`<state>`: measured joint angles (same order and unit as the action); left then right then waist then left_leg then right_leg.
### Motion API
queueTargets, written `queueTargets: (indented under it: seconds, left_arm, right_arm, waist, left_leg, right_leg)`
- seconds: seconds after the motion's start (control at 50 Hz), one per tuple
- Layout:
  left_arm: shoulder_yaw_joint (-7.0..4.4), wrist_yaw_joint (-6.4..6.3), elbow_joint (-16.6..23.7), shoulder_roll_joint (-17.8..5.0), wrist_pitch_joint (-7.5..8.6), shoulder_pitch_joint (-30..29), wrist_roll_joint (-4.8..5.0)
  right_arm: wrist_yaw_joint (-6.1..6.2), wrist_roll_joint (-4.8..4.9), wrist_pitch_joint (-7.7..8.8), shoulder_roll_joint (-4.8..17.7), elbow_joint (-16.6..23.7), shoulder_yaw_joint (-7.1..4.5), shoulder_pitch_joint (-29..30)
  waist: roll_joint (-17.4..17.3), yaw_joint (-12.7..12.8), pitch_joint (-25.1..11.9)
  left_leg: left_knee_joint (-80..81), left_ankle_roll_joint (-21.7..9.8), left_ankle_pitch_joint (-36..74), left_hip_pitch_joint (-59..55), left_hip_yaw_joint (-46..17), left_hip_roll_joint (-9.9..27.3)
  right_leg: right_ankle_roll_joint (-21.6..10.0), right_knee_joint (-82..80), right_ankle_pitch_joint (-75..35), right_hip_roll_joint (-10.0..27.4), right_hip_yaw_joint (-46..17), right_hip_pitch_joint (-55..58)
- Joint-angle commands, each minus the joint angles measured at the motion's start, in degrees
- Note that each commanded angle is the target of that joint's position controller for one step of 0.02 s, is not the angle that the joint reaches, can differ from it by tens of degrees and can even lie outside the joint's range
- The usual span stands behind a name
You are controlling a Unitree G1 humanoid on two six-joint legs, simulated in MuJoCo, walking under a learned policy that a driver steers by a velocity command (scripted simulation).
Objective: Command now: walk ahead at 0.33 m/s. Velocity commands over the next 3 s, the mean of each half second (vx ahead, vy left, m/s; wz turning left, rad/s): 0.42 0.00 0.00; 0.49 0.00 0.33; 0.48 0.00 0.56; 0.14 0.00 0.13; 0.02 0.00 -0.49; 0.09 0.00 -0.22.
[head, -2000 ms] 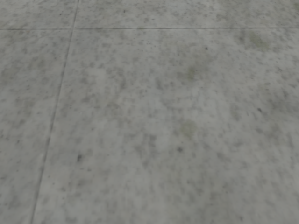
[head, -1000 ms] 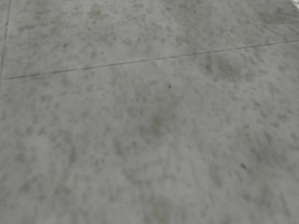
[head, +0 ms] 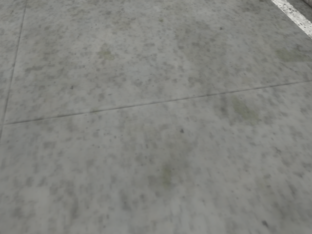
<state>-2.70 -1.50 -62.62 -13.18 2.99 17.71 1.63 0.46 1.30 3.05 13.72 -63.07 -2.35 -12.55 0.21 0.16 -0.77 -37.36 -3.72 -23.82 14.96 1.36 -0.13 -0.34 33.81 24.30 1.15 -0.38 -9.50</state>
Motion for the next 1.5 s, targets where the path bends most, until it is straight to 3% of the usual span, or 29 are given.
queueTargets:
  seconds: [0.02,0.04,0.08,0.1,0.14,0.2,0.28,0.38,0.42,0.46,0.48,0.5,0.54,0.58,0.68,0.82,0.92,0.98,1.02,1.04,1.06,1.08,1.1,1.12,1.16,1.22,1.34,1.44,1.5]
  left_arm:
    - [-1.64,0.47,2.3,-9.1,1.69,-0.5,0.28]
    - [-1.49,0.63,4.1,-8.7,1.90,-4.7,0.29]
    - [-0.63,0.98,8.6,-5.0,3.85,-10.8,-0.82]
    - [-0.70,1.24,8.9,-5.3,4.48,-10.9,-0.46]
    - [-0.55,2.09,9.0,-4.5,4.51,-11.4,1.49]
    - [-1.10,2.52,10.0,-4.0,3.88,-12.5,0.33]
    - [0.38,2.89,13.7,-0.6,2.92,-20.7,-0.34]
    - [-0.25,3.61,16.7,-4.4,2.42,-25.0,0.28]
    - [-1.68,3.68,15.5,-7.1,2.50,-19.0,0.18]
    - [-4.06,3.12,10.5,-11.0,1.93,-2.1,0.35]
    - [-5.20,2.80,8.9,-16.2,1.84,5.9,-1.21]
    - [-4.27,3.27,8.1,-14.7,1.85,7.5,-1.34]
    - [-2.33,3.40,9.8,-8.8,2.93,-3.9,-0.64]
    - [-1.24,3.77,10.5,-5.4,3.94,-10.9,-1.85]
    - [-1.46,2.59,7.7,-6.7,4.47,-8.2,-2.59]
    - [-1.44,0.18,7.1,-8.3,4.09,-3.2,-2.46]
    - [-2.01,-0.08,5.6,-9.6,2.03,3.0,-1.66]
    - [-2.71,-0.35,6.9,-11.6,0.64,1.3,-1.21]
    - [-3.05,-0.76,8.2,-13.0,-0.27,-0.7,-1.14]
    - [-2.76,-0.84,9.1,-12.7,-0.19,-1.2,-1.14]
    - [-0.75,0.05,11.6,-6.0,1.15,2.9,-2.94]
    - [0.28,1.11,13.6,-4.5,4.09,1.8,-1.70]
    - [-1.02,1.84,15.4,-8.9,6.05,-6.2,0.77]
    - [-0.92,1.93,16.3,-8.9,6.91,-8.5,1.22]
    - [-1.90,1.14,15.2,-9.5,6.18,-7.7,-1.02]
    - [-2.13,1.00,16.1,-7.9,3.84,-6.6,-2.06]
    - [-1.00,1.26,20.7,-5.2,3.76,-19.4,-1.92]
    - [-1.97,2.18,22.9,-8.9,4.73,-21.8,-1.61]
    - [-3.18,2.10,21.0,-11.5,5.77,-12.1,-2.92]
  right_arm:
    - [-1.13,0.36,2.93,3.2,3.3,-0.54,1.8]
    - [-1.32,0.47,3.19,4.1,1.4,-0.98,-3.7]
    - [-1.55,0.59,3.16,14.1,-4.0,-4.23,-21.5]
    - [-1.86,-0.54,3.39,9.5,-3.4,-2.42,-20.9]
    - [-1.84,-1.06,3.76,5.7,-1.3,-0.89,-15.2]
    - [-1.36,-1.06,2.62,3.2,-0.1,0.69,-12.7]
    - [0.69,-1.61,1.85,6.4,2.1,0.48,-10.8]
    - [1.09,-0.06,2.06,8.3,0.9,-0.97,-14.8]
    - [1.03,-0.55,1.34,9.2,1.3,-1.63,-13.6]
    - [0.87,-1.38,0.31,8.0,2.5,-1.25,-12.4]
    - [0.16,-1.91,0.75,1.7,3.8,0.44,-18.4]
    - [-0.40,-0.98,2.33,-1.9,3.2,1.56,-20.0]
    - [-0.51,1.88,4.19,6.3,6.9,-0.70,-8.1]
    - [0.53,0.83,3.26,5.7,6.7,-1.58,-7.3]
    - [1.15,0.43,-0.07,3.6,8.1,-2.34,-6.2]
    - [-0.86,-0.33,0.88,2.8,12.5,-2.46,5.7]
    - [-2.88,-0.23,0.94,1.3,17.6,-1.19,14.2]
    - [-4.08,0.03,0.83,3.2,20.0,-1.86,13.0]
    - [-4.23,0.34,0.62,7.5,18.5,-4.10,2.1]
    - [-3.37,0.50,0.42,11.8,16.3,-6.29,-7.6]
    - [-2.09,0.44,0.00,18.5,15.3,-8.00,-12.9]
    - [-2.19,-0.04,0.56,17.9,16.6,-7.11,-13.2]
    - [-2.13,-0.87,0.91,13.3,16.5,-5.82,-13.0]
    - [-1.96,-0.67,1.32,10.7,16.9,-5.18,-9.3]
    - [-1.89,-0.71,1.49,6.9,19.4,-3.91,-1.0]
    - [-1.07,-0.63,1.60,8.3,20.4,-4.03,-0.3]
    - [0.45,-0.15,0.94,10.6,20.0,-4.72,-5.4]
    - [1.01,0.11,-0.04,10.0,19.2,-4.72,-7.9]
    - [1.57,-0.30,-0.99,8.4,21.8,-4.25,-4.9]
  waist:
    - [8.7,-1.8,8.2]
    - [6.4,-4.7,6.9]
    - [-16.8,-10.5,0.3]
    - [-14.0,-8.7,-0.1]
    - [-5.0,-5.1,3.9]
    - [-4.0,-2.6,6.4]
    - [-4.7,-3.0,8.7]
    - [-6.0,-1.8,8.9]
    - [-7.3,2.0,3.5]
    - [-6.8,10.0,-6.4]
    - [5.4,8.1,-15.9]
    - [13.9,6.9,-22.4]
    - [6.8,4.8,-4.8]
    - [2.9,0.3,0.0]
    - [4.0,-2.1,3.6]
    - [1.4,1.2,5.2]
    - [0.3,4.4,7.7]
    - [3.4,1.8,5.0]
    - [5.4,-4.7,-2.2]
    - [3.3,-9.5,-7.4]
    - [-10.3,-6.8,-14.0]
    - [-11.7,-5.4,-21.9]
    - [-6.9,-8.0,-16.8]
    - [-4.4,-6.5,-10.3]
    - [0.2,-1.1,-3.8]
    - [-1.0,1.5,-1.7]
    - [-4.7,-3.0,1.1]
    - [-6.7,-3.2,0.9]
    - [-7.3,2.1,-5.1]
  left_leg:
    - [2.0,-2.2,2.0,7.0,1.0,-0.1]
    - [6.0,-3.0,4.9,-0.2,-0.5,0.2]
    - [18.4,-10.9,19.6,-29.4,-28.5,14.4]
    - [20.6,-13.1,25.8,-31.5,-37.0,20.5]
    - [20.0,-11.9,27.2,-28.6,-28.3,19.9]
    - [25.0,-7.7,29.8,-20.8,-15.9,14.9]
    - [31.1,-6.2,27.8,-7.0,-6.0,9.5]
    - [31.3,-5.3,32.5,-14.7,-5.0,13.8]
    - [22.5,-3.7,51.2,-19.4,-3.5,14.6]
    - [0.2,-1.0,54.6,-11.2,-0.7,10.7]
    - [-22.6,1.9,31.0,9.3,0.6,3.3]
    - [-36.2,2.4,-8.4,18.7,-6.7,-3.8]
    - [-41.5,-0.4,-1.1,26.3,-7.5,2.7]
    - [-35.4,-0.8,7.1,18.8,-6.9,7.6]
    - [-27.6,0.5,13.1,19.9,-8.1,9.0]
    - [-7.9,2.0,31.1,25.7,-4.7,7.0]
    - [0.1,0.6,25.5,30.4,-0.6,6.1]
    - [1.6,-2.0,16.4,23.7,4.2,2.3]
    - [2.9,-5.0,13.9,7.6,6.9,-2.7]
    - [6.4,-7.7,16.7,-9.0,2.7,-2.7]
    - [7.0,-16.0,14.4,-31.0,-23.5,12.3]
    - [18.4,-23.4,8.3,-40.6,-50.8,20.9]
    - [20.5,-19.1,10.2,-38.8,-43.6,18.6]
    - [20.3,-16.5,14.4,-30.9,-34.4,16.4]
    - [22.2,-13.7,24.0,-13.6,-23.2,11.8]
    - [25.0,-13.9,30.1,-4.2,-18.6,9.4]
    - [24.3,-9.3,24.2,0.9,-13.4,4.4]
    - [16.4,-6.8,24.5,-6.4,-20.2,7.0]
    - [1.7,-2.3,33.8,-6.9,-20.4,2.5]
  right_leg:
    - [-11.4,-14.4,2.0,13.9,-20.0,-2.5]
    - [-9.2,-9.3,-6.0,10.8,-14.5,-6.4]
    - [0.0,26.0,-12.5,-3.8,3.8,-31.1]
    - [-0.6,35.8,7.3,-3.4,-2.0,-39.3]
    - [-3.2,43.6,2.5,2.0,-3.8,-45.7]
    - [-2.8,33.9,-7.1,5.8,-0.6,-41.7]
    - [0.0,10.5,-20.5,2.6,4.1,-27.3]
    - [-2.7,-2.4,-25.2,0.8,2.9,-21.4]
    - [-4.7,-2.0,-22.3,-1.5,3.8,-13.8]
    - [-8.0,-0.8,-19.5,-1.2,2.6,9.1]
    - [-15.6,-2.5,-10.0,13.7,-20.2,30.8]
    - [-20.0,-15.8,2.5,21.5,-43.8,34.6]
    - [-14.1,-20.8,3.3,18.0,-31.4,16.4]
    - [-11.3,-23.9,-8.2,14.2,-17.4,0.6]
    - [-11.5,-29.7,-12.2,12.5,-5.7,-6.4]
    - [-9.1,-30.1,-21.7,11.6,5.3,1.7]
    - [-8.7,-25.3,-29.5,14.9,9.0,14.5]
    - [-7.1,-16.5,-53.0,15.9,11.7,17.6]
    - [-5.2,-0.1,-69.2,14.6,13.6,15.3]
    - [-2.8,14.3,-61.3,12.2,14.2,6.0]
    - [0.8,36.2,-20.7,4.6,13.3,-18.0]
    - [1.4,48.2,9.5,-4.6,0.0,-31.6]
    - [-0.5,49.3,5.6,-0.9,-5.3,-38.2]
    - [-1.7,45.2,0.2,1.9,-4.7,-39.0]
    - [-0.9,35.5,-5.3,5.8,-4.3,-30.6]
    - [1.9,27.8,-8.2,6.2,-3.1,-25.5]
    - [3.7,0.9,-29.1,0.9,-0.9,-21.3]
    - [1.7,-7.2,-27.6,-1.0,-3.4,-18.7]
    - [-2.0,-10.8,-31.5,0.1,-2.6,-4.5]
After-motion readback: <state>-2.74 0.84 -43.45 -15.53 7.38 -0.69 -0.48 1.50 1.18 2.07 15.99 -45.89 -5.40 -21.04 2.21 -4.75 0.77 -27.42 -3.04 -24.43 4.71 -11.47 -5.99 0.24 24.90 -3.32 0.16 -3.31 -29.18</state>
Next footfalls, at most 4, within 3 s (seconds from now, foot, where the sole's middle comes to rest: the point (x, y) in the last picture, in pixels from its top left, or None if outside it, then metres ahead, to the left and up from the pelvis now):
0.46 right None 0.39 -0.13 -0.76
1.04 left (132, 204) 0.67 0.14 -0.76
1.52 right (149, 143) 1.02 0.07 -0.76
1.88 left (107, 165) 0.88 0.27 -0.76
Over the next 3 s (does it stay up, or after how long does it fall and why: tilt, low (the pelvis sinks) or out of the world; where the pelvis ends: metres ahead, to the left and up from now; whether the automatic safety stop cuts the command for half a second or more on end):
stays up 0.95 0.11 0.02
